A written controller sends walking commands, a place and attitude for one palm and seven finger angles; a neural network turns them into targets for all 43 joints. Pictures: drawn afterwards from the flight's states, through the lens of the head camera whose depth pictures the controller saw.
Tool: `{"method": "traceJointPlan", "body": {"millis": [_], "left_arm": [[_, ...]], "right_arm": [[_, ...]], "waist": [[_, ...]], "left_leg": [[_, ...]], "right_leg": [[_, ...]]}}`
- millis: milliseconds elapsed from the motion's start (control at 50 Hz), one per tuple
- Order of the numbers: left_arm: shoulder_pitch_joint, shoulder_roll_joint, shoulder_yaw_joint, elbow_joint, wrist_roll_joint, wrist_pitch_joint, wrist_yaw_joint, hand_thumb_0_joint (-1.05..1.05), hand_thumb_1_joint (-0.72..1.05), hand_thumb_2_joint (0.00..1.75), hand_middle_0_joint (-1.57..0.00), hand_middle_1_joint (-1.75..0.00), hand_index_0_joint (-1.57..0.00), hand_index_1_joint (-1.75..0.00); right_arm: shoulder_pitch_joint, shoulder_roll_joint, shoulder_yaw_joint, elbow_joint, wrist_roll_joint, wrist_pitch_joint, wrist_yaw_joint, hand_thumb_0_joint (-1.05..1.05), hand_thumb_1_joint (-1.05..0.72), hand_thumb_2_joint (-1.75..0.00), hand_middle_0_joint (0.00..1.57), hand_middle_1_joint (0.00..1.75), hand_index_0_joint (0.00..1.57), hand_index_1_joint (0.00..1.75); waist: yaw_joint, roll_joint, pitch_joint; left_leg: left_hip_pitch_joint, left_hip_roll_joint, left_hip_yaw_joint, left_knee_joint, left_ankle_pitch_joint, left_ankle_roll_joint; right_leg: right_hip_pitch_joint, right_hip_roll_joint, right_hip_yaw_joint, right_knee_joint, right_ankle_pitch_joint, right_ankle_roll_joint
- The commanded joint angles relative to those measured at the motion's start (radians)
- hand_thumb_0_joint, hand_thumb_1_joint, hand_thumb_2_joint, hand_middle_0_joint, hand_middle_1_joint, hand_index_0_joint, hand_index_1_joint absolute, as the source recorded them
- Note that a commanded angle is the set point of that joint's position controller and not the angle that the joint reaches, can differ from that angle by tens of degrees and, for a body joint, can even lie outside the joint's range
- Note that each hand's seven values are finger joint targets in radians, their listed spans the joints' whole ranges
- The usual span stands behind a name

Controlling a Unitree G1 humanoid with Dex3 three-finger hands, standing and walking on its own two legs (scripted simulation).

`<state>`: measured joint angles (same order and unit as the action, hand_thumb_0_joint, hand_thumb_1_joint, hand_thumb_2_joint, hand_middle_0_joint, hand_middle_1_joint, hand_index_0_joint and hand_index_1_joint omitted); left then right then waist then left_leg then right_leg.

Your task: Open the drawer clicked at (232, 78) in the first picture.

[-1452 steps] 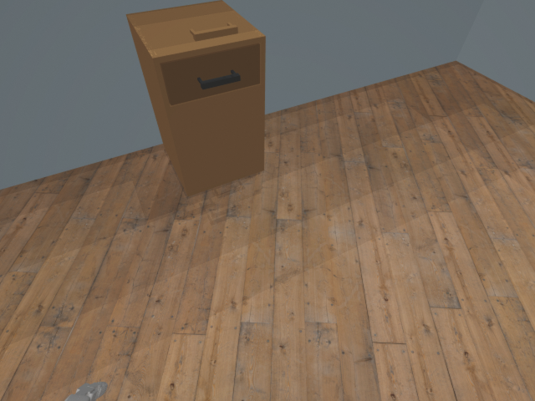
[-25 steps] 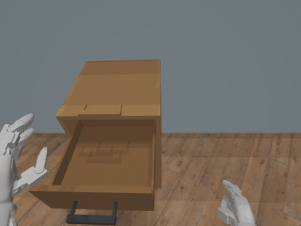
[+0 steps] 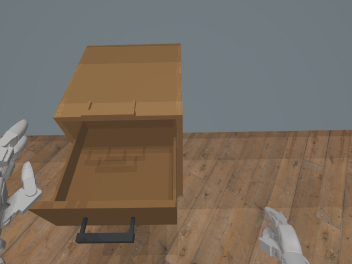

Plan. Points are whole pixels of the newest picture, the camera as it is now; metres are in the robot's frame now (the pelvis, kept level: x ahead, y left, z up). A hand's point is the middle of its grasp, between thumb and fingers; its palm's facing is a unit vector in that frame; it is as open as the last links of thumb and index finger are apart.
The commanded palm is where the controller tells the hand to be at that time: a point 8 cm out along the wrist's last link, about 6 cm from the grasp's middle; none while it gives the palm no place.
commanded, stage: step back with the hand held close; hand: left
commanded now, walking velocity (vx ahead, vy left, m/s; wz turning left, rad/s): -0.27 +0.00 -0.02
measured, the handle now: (107, 229) +0.22 +0.22 -0.17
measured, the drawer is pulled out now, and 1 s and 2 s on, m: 0.30 0.30 0.30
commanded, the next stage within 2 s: stop stepping back and stand still in 1.20 s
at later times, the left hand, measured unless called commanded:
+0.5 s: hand out of the picture +0.12 +0.25 +0.16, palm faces +0.32 -0.81 -0.49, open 7.4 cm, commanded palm +0.06 +0.30 +0.18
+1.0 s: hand out of the picture +0.08 +0.22 +0.17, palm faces +0.25 -0.83 -0.50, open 7.4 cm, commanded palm +0.01 +0.28 +0.18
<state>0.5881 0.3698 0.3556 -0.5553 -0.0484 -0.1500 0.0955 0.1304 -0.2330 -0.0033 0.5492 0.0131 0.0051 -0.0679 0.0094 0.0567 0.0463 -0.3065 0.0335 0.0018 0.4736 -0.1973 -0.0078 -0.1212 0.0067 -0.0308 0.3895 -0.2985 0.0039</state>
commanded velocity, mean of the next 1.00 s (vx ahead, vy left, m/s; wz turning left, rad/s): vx -0.33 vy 0.00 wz -0.02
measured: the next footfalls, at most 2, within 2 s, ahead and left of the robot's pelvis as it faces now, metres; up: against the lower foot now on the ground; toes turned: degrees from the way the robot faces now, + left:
right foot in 0.88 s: -0.12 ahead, -0.11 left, +0.00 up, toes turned +0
left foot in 1.12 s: -0.07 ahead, +0.11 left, +0.00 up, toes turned +1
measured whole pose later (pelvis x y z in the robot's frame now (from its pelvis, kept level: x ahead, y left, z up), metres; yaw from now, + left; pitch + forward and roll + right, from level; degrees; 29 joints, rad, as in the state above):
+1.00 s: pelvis -0.12 +0.00 -0.02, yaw +0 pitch +3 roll -3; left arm 0.65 0.44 0.39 -0.73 -0.06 -0.27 0.12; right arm 0.12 -0.18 0.00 0.61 0.02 -0.09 -0.04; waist 0.01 0.02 0.09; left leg -0.59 0.03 -0.05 0.76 -0.26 -0.01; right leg -0.27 0.07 -0.03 0.58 -0.35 -0.03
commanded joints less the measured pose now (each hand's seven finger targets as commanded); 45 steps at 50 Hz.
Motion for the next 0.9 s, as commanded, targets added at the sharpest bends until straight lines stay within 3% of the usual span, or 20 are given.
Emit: {"method": "traceJointPlan", "body": {"millis": [0,40,140,260,340,400,440,460,520,540,580,620,660,700,720,740,760,820,840,880], "left_arm": [[0.115,0.172,0.137,-0.241,-0.013,-0.052,0.012,0.00,0.90,0.90,-0.20,-0.30,-0.20,-0.30],[0.098,0.223,0.171,-0.307,-0.015,-0.056,0.020,0.00,0.90,0.90,-0.20,-0.30,-0.20,-0.30],[0.121,0.226,0.182,-0.328,-0.022,-0.057,0.038,0.00,0.90,0.90,-0.20,-0.30,-0.20,-0.30],[0.144,0.187,0.162,-0.322,-0.024,-0.072,0.048,0.00,0.90,0.90,-0.20,-0.30,-0.20,-0.30],[0.121,0.214,0.193,-0.335,-0.023,-0.089,0.055,0.00,0.90,0.90,-0.20,-0.30,-0.20,-0.30],[0.116,0.184,0.168,-0.319,-0.024,-0.101,0.057,0.00,0.90,0.90,-0.20,-0.30,-0.20,-0.30],[0.098,0.206,0.179,-0.331,-0.023,-0.106,0.061,0.00,0.90,0.90,-0.20,-0.30,-0.20,-0.30],[0.099,0.177,0.149,-0.327,-0.024,-0.108,0.062,0.00,0.90,0.90,-0.20,-0.30,-0.20,-0.30],[0.055,0.185,0.146,-0.325,-0.019,-0.114,0.074,0.00,0.90,0.90,-0.20,-0.30,-0.20,-0.30],[0.041,0.210,0.162,-0.343,-0.019,-0.117,0.079,0.00,0.90,0.90,-0.20,-0.30,-0.20,-0.30],[0.019,0.186,0.136,-0.343,-0.015,-0.118,0.085,0.00,0.90,0.90,-0.20,-0.30,-0.20,-0.30],[0.017,0.193,0.145,-0.342,-0.014,-0.117,0.087,0.00,0.90,0.90,-0.20,-0.30,-0.20,-0.30],[0.037,0.203,0.159,-0.347,-0.015,-0.116,0.086,0.00,0.90,0.90,-0.20,-0.30,-0.20,-0.30],[0.052,0.206,0.184,-0.365,-0.012,-0.129,0.075,0.00,0.90,0.90,-0.20,-0.30,-0.20,-0.30],[0.074,0.198,0.187,-0.340,-0.008,-0.137,0.070,0.00,0.90,0.90,-0.20,-0.30,-0.20,-0.30],[0.084,0.216,0.210,-0.341,-0.005,-0.140,0.070,0.00,0.90,0.90,-0.20,-0.30,-0.20,-0.30],[0.096,0.208,0.205,-0.357,-0.011,-0.144,0.069,0.00,0.90,0.90,-0.20,-0.30,-0.20,-0.30],[0.132,0.205,0.204,-0.370,-0.034,-0.156,0.059,0.00,0.90,0.90,-0.20,-0.30,-0.20,-0.30],[0.126,0.225,0.219,-0.390,-0.034,-0.161,0.057,0.00,0.90,0.90,-0.20,-0.30,-0.20,-0.30],[0.091,0.229,0.205,-0.403,-0.034,-0.178,0.043,0.00,0.90,0.90,-0.20,-0.30,-0.20,-0.30]], "right_arm": [[-0.098,-0.093,-0.054,-0.181,0.006,-0.018,-0.001,0.00,-0.90,-0.90,0.20,0.30,0.20,0.30],[-0.110,-0.097,-0.058,-0.192,0.010,-0.020,-0.011,0.00,-0.90,-0.90,0.20,0.30,0.20,0.30],[-0.100,-0.094,-0.061,-0.189,0.010,-0.027,-0.017,0.00,-0.90,-0.90,0.20,0.30,0.20,0.30],[-0.080,-0.102,-0.059,-0.179,0.005,-0.053,-0.009,0.00,-0.90,-0.90,0.20,0.30,0.20,0.30],[-0.097,-0.106,-0.061,-0.182,0.012,-0.080,-0.009,0.00,-0.90,-0.90,0.20,0.30,0.20,0.30],[-0.076,-0.102,-0.056,-0.174,0.011,-0.090,-0.004,0.00,-0.90,-0.90,0.20,0.30,0.20,0.30],[-0.078,-0.107,-0.061,-0.171,0.013,-0.102,-0.007,0.00,-0.90,-0.90,0.20,0.30,0.20,0.30],[-0.061,-0.099,-0.053,-0.167,0.009,-0.102,-0.006,0.00,-0.90,-0.90,0.20,0.30,0.20,0.30],[-0.061,-0.097,-0.054,-0.157,0.009,-0.110,-0.009,0.00,-0.90,-0.90,0.20,0.30,0.20,0.30],[-0.059,-0.105,-0.061,-0.146,0.007,-0.113,-0.014,0.00,-0.90,-0.90,0.20,0.30,0.20,0.30],[-0.055,-0.090,-0.055,-0.136,0.004,-0.113,-0.016,0.00,-0.90,-0.90,0.20,0.30,0.20,0.30],[-0.060,-0.089,-0.052,-0.128,-0.001,-0.114,-0.016,0.00,-0.90,-0.90,0.20,0.30,0.20,0.30],[-0.076,-0.092,-0.050,-0.139,0.001,-0.119,-0.017,0.00,-0.90,-0.90,0.20,0.30,0.20,0.30],[-0.083,-0.102,-0.054,-0.159,0.004,-0.134,-0.008,0.00,-0.90,-0.90,0.20,0.30,0.20,0.30],[-0.076,-0.104,-0.058,-0.160,0.005,-0.140,-0.004,0.00,-0.90,-0.90,0.20,0.30,0.20,0.30],[-0.084,-0.103,-0.062,-0.161,0.000,-0.146,-0.003,0.00,-0.90,-0.90,0.20,0.30,0.20,0.30],[-0.062,-0.090,-0.057,-0.155,-0.005,-0.149,0.003,0.00,-0.90,-0.90,0.20,0.30,0.20,0.30],[-0.059,-0.094,-0.056,-0.129,-0.004,-0.166,0.020,0.00,-0.90,-0.90,0.20,0.30,0.20,0.30],[-0.062,-0.100,-0.057,-0.127,-0.004,-0.167,0.020,0.00,-0.90,-0.90,0.20,0.30,0.20,0.30],[-0.070,-0.092,-0.042,-0.110,-0.007,-0.166,0.025,0.00,-0.90,-0.90,0.20,0.30,0.20,0.30]], "waist": [[0.002,-0.060,-0.230],[0.004,-0.022,-0.248],[0.000,0.030,-0.239],[-0.009,0.079,-0.188],[-0.012,0.076,-0.161],[-0.022,0.027,-0.133],[-0.026,0.030,-0.125],[-0.031,0.026,-0.112],[-0.033,-0.020,-0.083],[-0.036,-0.028,-0.090],[-0.038,-0.058,-0.086],[-0.034,-0.029,-0.089],[-0.026,0.076,-0.108],[-0.012,0.198,-0.138],[-0.010,0.219,-0.139],[-0.003,0.264,-0.151],[-0.005,0.199,-0.171],[0.000,0.130,-0.200],[-0.001,0.148,-0.217],[-0.006,0.077,-0.204]], "left_leg": [[0.196,0.031,0.002,0.013,0.416,0.050],[0.192,0.044,0.001,0.007,0.439,0.046],[0.138,0.065,-0.022,-0.001,0.385,0.043],[-0.020,0.093,-0.090,-0.073,0.097,0.052],[-0.133,0.099,-0.102,-0.093,-0.138,0.057],[-0.163,0.082,-0.106,-0.069,-0.234,0.050],[-0.124,0.069,-0.091,-0.032,-0.251,0.040],[-0.123,0.064,-0.100,-0.026,-0.264,0.037],[-0.070,0.044,-0.086,0.051,-0.269,0.021],[-0.019,0.034,-0.075,0.089,-0.253,0.013],[-0.006,0.023,-0.074,0.115,-0.205,0.010],[-0.030,0.038,-0.093,0.067,-0.178,0.013],[-0.127,0.105,-0.164,-0.086,-0.174,0.036],[-0.298,0.208,-0.279,-0.236,-0.333,0.084],[-0.365,0.235,-0.298,-0.278,-0.452,0.104],[-0.398,0.249,-0.309,-0.291,-0.477,0.120],[-0.347,0.238,-0.290,-0.251,-0.393,0.121],[-0.157,0.188,-0.206,-0.123,-0.164,0.103],[-0.115,0.177,-0.178,-0.086,-0.093,0.095],[-0.066,0.131,-0.130,0.016,0.009,0.062]], "right_leg": [[-0.052,-0.047,-0.013,-0.010,0.411,0.015],[-0.054,-0.051,-0.006,0.016,0.406,0.014],[-0.067,-0.039,-0.009,0.048,0.307,0.012],[-0.058,-0.008,-0.023,0.099,0.134,0.006],[-0.047,-0.017,0.006,0.115,0.087,0.000],[-0.090,-0.026,0.023,0.081,0.025,-0.003],[-0.157,-0.043,0.049,0.041,-0.033,-0.015],[-0.180,-0.045,0.046,0.034,-0.070,-0.018],[-0.295,-0.074,0.079,-0.024,-0.195,-0.031],[-0.342,-0.088,0.098,-0.048,-0.201,-0.043],[-0.359,-0.109,0.101,-0.039,-0.129,-0.048],[-0.325,-0.093,0.075,0.001,-0.058,-0.040],[-0.202,-0.015,0.017,0.118,-0.032,-0.006],[-0.039,0.052,-0.007,0.328,-0.102,0.008],[0.007,0.064,0.003,0.407,-0.155,0.005],[0.023,0.067,0.013,0.457,-0.156,0.003],[-0.010,0.055,0.020,0.441,-0.153,-0.007],[-0.099,0.045,0.006,0.232,-0.124,-0.018],[-0.091,0.038,0.008,0.162,-0.054,-0.017],[-0.106,-0.015,0.057,0.008,0.116,-0.025]]}}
